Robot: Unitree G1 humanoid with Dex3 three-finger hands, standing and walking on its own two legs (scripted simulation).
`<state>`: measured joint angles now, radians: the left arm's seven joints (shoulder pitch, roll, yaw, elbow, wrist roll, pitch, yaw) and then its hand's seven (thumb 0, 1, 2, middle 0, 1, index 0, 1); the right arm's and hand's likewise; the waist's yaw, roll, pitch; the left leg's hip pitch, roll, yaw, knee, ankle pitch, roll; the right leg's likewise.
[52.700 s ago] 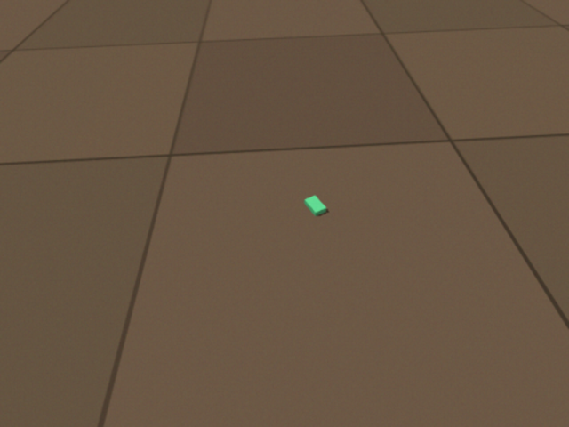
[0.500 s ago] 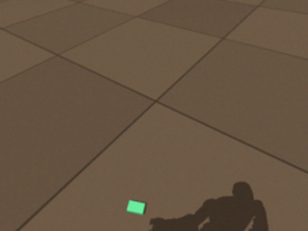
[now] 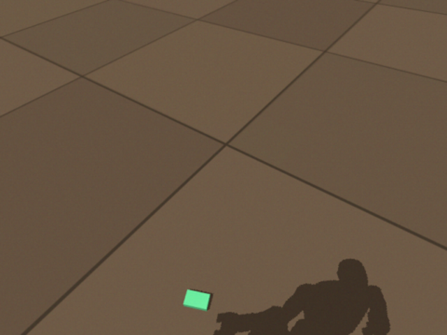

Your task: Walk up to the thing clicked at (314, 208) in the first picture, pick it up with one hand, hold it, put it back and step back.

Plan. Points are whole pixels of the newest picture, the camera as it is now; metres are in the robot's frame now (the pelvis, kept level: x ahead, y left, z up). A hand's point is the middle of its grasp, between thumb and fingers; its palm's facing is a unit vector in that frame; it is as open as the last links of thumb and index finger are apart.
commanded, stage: stand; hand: left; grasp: from above
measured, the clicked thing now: (197, 300) +0.45 +0.18 -0.77
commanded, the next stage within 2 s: step back in 0.42 s
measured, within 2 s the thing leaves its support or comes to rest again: neither
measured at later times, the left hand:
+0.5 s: hand out of the picture +0.07 +0.26 -0.16, palm faces +0.03 -0.93 -0.35, open 7.4 cm
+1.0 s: hand out of the picture +0.03 +0.32 -0.18, palm faces -0.09 -0.93 -0.35, open 7.4 cm
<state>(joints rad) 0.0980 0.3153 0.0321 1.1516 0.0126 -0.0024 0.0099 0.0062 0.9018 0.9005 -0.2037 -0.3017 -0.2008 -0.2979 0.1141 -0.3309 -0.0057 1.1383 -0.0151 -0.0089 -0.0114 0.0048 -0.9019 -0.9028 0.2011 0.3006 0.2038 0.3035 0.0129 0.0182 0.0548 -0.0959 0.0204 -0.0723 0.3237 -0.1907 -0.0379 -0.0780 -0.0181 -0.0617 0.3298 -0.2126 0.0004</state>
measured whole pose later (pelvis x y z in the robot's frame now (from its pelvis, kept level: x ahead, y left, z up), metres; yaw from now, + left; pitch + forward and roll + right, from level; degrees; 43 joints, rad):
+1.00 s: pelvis -0.09 +0.07 -0.01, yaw -4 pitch -1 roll -1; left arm 0.10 0.38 0.07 0.89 0.01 0.07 0.03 0.01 0.90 0.90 -0.20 -0.30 -0.20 -0.30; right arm 0.12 -0.33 -0.05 0.90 -0.02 0.02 -0.02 0.01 -0.90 -0.90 0.20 0.30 0.21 0.30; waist -0.01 -0.05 0.21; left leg -0.27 -0.02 0.04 0.54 -0.24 0.06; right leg -0.39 0.09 0.15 1.05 -0.48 0.02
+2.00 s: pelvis -0.40 +0.03 -0.03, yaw -7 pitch -4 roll -1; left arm 0.22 0.35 0.08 0.86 0.04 0.06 -0.02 0.01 0.90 0.90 -0.20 -0.30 -0.20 -0.30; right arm 0.09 -0.41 -0.07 0.81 -0.01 0.06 -0.02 0.00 -0.90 -0.90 0.20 0.30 0.21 0.30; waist 0.02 0.06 0.17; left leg -0.50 0.02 -0.11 0.81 -0.38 -0.01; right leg -0.24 0.04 0.02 0.69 -0.39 -0.02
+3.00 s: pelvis -0.67 +0.03 -0.02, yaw -1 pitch -2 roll +1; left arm 0.25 0.39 0.07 0.95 0.04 -0.02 0.00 0.01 0.90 0.90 -0.21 -0.30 -0.20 -0.30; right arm 0.23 -0.38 -0.07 1.00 -0.04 0.02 0.03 0.01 -0.90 -0.90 0.20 0.30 0.20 0.30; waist 0.03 0.02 0.08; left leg -0.25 -0.02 -0.04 0.59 -0.32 -0.01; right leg -0.22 -0.06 -0.01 0.65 -0.39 0.01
